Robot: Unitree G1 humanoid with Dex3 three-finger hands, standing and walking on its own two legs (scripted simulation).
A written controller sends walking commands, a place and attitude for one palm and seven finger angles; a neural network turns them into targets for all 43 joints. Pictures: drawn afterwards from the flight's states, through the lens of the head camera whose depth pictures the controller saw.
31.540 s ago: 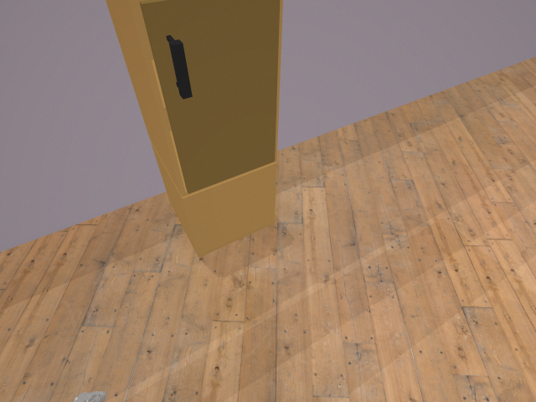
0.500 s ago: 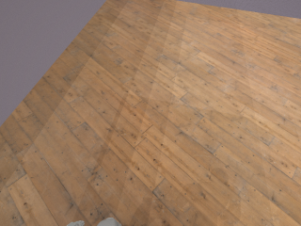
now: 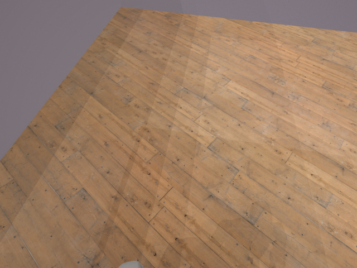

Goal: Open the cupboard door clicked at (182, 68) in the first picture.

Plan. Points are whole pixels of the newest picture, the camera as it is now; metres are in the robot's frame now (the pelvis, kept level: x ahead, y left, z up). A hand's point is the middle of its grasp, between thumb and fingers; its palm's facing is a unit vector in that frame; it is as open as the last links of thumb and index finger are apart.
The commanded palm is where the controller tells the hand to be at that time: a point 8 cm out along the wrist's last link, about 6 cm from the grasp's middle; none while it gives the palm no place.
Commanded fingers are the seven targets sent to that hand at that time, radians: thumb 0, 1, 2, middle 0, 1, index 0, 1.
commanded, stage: walk to a spot facing it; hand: left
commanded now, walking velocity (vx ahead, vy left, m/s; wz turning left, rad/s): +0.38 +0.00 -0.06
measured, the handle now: out of the picture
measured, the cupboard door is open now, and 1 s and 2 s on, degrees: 48 48 48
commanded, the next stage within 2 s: turn to face it in 0.36 s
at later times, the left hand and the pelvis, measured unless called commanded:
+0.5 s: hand (130, 203) +0.31 +0.15 -0.16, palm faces +0.05 -0.98 -0.21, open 7.2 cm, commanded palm none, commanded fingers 0.00 0.90 0.90 -0.20 -0.30 -0.20 -0.30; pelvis +0.24 -0.04 +0.00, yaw +0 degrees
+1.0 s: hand (138, 160) +0.45 +0.14 -0.16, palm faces +0.26 -0.93 -0.26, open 7.3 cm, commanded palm none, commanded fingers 0.00 0.90 0.90 -0.20 -0.30 -0.20 -0.30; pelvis +0.38 -0.07 -0.01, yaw +15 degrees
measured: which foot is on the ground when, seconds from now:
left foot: up 0.00-0.08, down 0.10-0.34, up 0.36-0.60, down 0.62-0.92, up 0.94-1.00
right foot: down 0.00-0.10, up 0.12-0.32, down 0.34-0.64, up 0.66-0.90, down 0.92-1.00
